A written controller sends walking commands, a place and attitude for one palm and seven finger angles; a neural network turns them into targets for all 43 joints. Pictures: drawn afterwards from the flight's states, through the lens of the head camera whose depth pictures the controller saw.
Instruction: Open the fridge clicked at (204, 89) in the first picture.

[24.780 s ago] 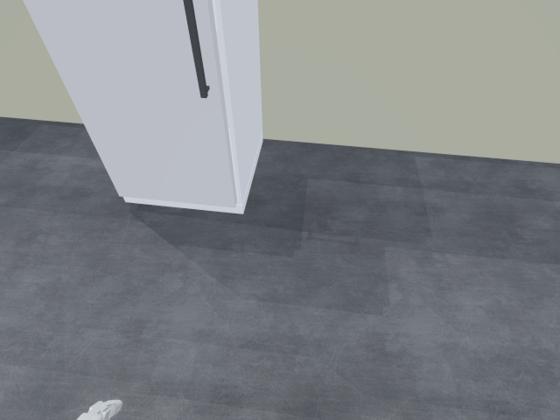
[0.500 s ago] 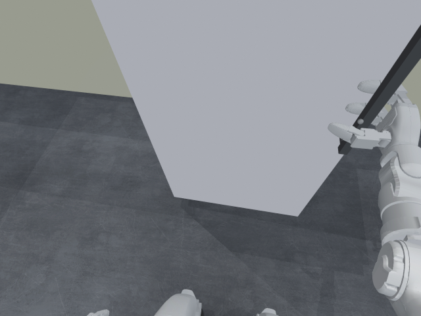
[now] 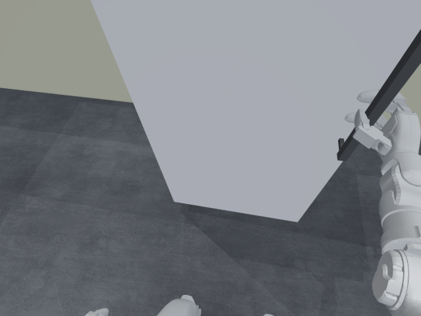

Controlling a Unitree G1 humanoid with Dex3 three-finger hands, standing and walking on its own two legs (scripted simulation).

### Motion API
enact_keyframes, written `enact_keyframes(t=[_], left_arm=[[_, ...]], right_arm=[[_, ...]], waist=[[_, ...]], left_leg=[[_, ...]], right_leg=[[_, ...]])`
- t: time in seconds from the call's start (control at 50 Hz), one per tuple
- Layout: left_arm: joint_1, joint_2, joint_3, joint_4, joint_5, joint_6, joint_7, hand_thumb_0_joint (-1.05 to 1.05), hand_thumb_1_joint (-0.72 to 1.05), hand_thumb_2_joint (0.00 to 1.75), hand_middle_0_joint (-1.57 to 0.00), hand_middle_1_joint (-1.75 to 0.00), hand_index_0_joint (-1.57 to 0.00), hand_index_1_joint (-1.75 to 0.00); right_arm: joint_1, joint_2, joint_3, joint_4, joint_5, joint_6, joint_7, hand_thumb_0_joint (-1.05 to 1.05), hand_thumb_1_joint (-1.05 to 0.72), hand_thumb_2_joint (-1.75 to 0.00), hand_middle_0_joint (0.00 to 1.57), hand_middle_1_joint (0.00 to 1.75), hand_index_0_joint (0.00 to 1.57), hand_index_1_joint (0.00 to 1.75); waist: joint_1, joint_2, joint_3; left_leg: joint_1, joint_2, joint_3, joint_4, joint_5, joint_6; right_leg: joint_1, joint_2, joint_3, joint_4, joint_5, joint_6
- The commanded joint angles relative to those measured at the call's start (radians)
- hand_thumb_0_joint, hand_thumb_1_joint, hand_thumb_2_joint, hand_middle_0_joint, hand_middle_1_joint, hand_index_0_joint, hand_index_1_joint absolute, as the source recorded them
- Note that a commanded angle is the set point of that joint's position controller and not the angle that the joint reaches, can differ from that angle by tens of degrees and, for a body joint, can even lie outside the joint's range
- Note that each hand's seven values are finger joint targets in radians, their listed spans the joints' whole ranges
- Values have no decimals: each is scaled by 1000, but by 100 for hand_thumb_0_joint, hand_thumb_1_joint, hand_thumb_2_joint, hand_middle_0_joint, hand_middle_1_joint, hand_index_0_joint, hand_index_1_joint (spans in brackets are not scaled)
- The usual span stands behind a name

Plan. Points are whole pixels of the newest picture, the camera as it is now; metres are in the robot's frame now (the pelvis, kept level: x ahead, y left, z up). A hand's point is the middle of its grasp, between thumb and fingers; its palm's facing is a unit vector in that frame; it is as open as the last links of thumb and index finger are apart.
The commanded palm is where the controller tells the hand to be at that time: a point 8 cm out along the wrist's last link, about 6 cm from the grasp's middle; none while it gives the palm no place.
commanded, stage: grip the handle and tug to test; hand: right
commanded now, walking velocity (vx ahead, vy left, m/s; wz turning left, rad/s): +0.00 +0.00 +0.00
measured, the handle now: (384, 87) +0.52 -0.22 +0.14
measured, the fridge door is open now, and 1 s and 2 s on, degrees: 0 0 15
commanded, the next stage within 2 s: pull the door a little, standing still in 0.56 s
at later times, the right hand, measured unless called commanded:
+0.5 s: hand (360, 130) +0.46 -0.20 +0.09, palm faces +0.02 +1.00 +0.00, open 5.5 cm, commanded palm +0.41 -0.25 +0.09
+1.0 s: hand (359, 132) +0.46 -0.19 +0.09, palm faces +0.04 +1.00 +0.00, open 5.8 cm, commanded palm +0.39 -0.24 +0.09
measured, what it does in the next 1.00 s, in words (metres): stands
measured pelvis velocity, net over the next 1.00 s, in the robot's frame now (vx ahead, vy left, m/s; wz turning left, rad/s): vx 0.04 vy -0.01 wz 0.04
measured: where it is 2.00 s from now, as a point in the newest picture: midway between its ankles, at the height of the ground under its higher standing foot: (240, 300)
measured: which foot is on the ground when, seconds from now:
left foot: down 0.00-1.00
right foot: down 0.00-1.00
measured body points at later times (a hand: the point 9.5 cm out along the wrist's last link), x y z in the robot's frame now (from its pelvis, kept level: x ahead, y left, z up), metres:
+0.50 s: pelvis +0.01 -0.01 +0.01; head +0.09 -0.02 +0.45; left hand +0.05 +0.26 -0.10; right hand +0.46 -0.25 +0.09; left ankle +0.01 +0.12 -0.70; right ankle -0.02 -0.11 -0.70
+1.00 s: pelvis +0.04 -0.01 +0.02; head +0.11 -0.01 +0.46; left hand +0.12 +0.24 -0.09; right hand +0.45 -0.25 +0.09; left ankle +0.01 +0.12 -0.69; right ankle -0.02 -0.12 -0.69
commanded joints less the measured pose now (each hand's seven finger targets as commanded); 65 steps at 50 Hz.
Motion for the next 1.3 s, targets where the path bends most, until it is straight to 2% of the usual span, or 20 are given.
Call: enact_keyframes(t=[0.0,0.02,0.1,0.16,0.18,0.26,0.36,0.44,0.52,0.58,0.64,0.7,0.72,0.84,0.88,1.02,1.12,1.16,1.22,1.28], left_arm=[[113,160,61,-71,3,-17,11,0,90,90,-20,-30,-20,-30],[105,157,60,-73,0,-18,10,0,90,90,-20,-30,-20,-30],[107,163,60,-73,2,-17,11,0,90,90,-20,-30,-20,-30],[103,161,61,-82,2,-15,10,0,90,90,-20,-30,-20,-30],[95,156,59,-86,0,-15,8,0,90,90,-20,-30,-20,-30],[92,160,64,-100,-2,-14,4,0,90,90,-20,-30,-20,-30],[81,156,66,-118,-6,-13,-1,0,90,90,-20,-30,-20,-30],[71,148,69,-132,-8,-14,-5,0,90,90,-20,-30,-20,-30],[68,144,73,-147,-10,-19,-14,0,90,90,-20,-30,-20,-30],[62,143,74,-147,-11,-19,-17,0,90,90,-20,-30,-20,-30],[62,143,78,-151,-10,-22,-20,0,90,90,-20,-30,-20,-30],[78,146,78,-114,-4,-21,-12,0,90,90,-20,-30,-20,-30],[82,146,79,-102,-3,-19,-10,0,90,90,-20,-30,-20,-30],[65,131,79,-116,3,-28,-20,0,90,90,-20,-30,-20,-30],[56,130,80,-128,1,-29,-25,0,90,90,-20,-30,-20,-30],[-24,118,68,-185,-11,-47,-34,0,90,90,-20,-30,-20,-30],[-32,104,71,-218,-8,-62,-46,0,90,90,-20,-30,-20,-30],[-52,97,73,-235,-9,-72,-51,0,90,90,-20,-30,-20,-30],[-95,88,68,-261,-10,-96,-56,0,90,90,-20,-30,-20,-30],[-133,72,72,-283,-6,-125,-61,0,90,90,-20,-30,-20,-30]], right_arm=[[-385,-246,-35,-240,13,-75,0,0,-90,-90,45,140,45,140],[-402,-216,-10,-250,11,-76,2,0,-90,-90,45,140,45,140],[-384,-244,-35,-235,12,-71,-3,0,-90,-90,45,140,45,140],[-325,-258,-59,-246,11,-70,-2,0,-90,-90,45,140,45,140],[-314,-216,-24,-259,15,-67,1,0,-90,-90,45,140,45,140],[-231,-240,-60,-307,33,-60,0,0,-90,-90,45,140,45,140],[-139,-217,-58,-353,42,-43,0,0,-90,-90,45,140,45,140],[-49,-184,-42,-427,50,-32,-1,0,-90,-90,45,140,45,140],[68,-158,-40,-519,70,-19,-5,0,-90,-90,45,140,45,140],[83,-134,-15,-561,68,-4,-12,0,-90,-90,45,140,45,140],[144,-136,-28,-597,68,3,-22,0,-90,-90,45,140,45,140],[-79,-122,19,-587,45,6,-41,0,-90,-90,45,140,45,140],[-108,-133,5,-550,38,9,-50,0,-90,-90,45,140,45,140],[77,-69,35,-580,42,2,-43,0,-90,-90,45,140,45,140],[136,-60,42,-617,49,9,-36,0,-90,-90,45,140,45,140],[397,-20,38,-757,79,-5,-34,0,-90,-90,45,140,45,140],[665,-4,28,-942,105,33,-36,0,-90,-90,45,140,45,140],[752,5,33,-1070,105,49,-39,0,-90,-90,45,140,45,140],[966,34,42,-1239,112,36,-49,0,-90,-90,45,140,45,140],[1193,105,82,-1420,114,4,-85,0,-90,-90,45,140,45,140]], waist=[[-15,-62,-420],[-8,-99,-415],[-10,-52,-389],[-36,-82,-424],[-32,-98,-410],[-51,-47,-431],[-65,-57,-414],[-79,-97,-420],[-99,-72,-442],[-86,-68,-408],[-96,-70,-411],[-40,-97,-375],[-36,-85,-362],[-84,-114,-422],[-96,-80,-437],[-132,-44,-368],[-169,-35,-396],[-178,-78,-407],[-184,-122,-333],[-181,-61,-200]], left_leg=[[277,-26,-20,-40,447,16],[251,-26,-19,-41,439,15],[267,-27,-19,-46,426,16],[280,-25,-18,-37,441,19],[266,-26,-14,-42,438,19],[325,-27,-18,-46,481,17],[346,-28,-18,-52,499,18],[352,-27,-16,-52,532,19],[398,-27,-13,-53,603,20],[397,-28,-11,-61,623,17],[411,-26,-13,-63,654,18],[336,-30,-11,-68,616,14],[320,-30,-11,-68,605,13],[365,-19,-8,-58,662,19],[408,-16,-8,-55,694,20],[478,-17,-6,-87,632,27],[602,9,-21,-57,904,33],[610,11,-17,-61,901,31],[541,-8,17,-103,729,32],[527,-7,33,-155,669,39]], right_leg=[[202,32,25,-83,485,-20],[221,31,24,-86,484,-16],[188,32,24,-88,452,-20],[208,31,22,-93,486,-14],[222,30,21,-95,498,-12],[209,28,14,-101,522,-14],[210,28,5,-113,536,-15],[248,22,1,-116,622,-11],[272,14,1,-122,726,-9],[276,13,-1,-129,735,-9],[293,11,-2,-130,785,-9],[324,10,11,-115,766,-4],[321,10,17,-114,758,-2],[363,9,17,-112,887,5],[341,9,15,-119,887,0],[293,22,-4,-173,716,-9],[267,13,-18,-161,939,-18],[298,15,-21,-168,943,-13],[367,16,-6,-197,864,10],[334,25,-3,-226,753,12]])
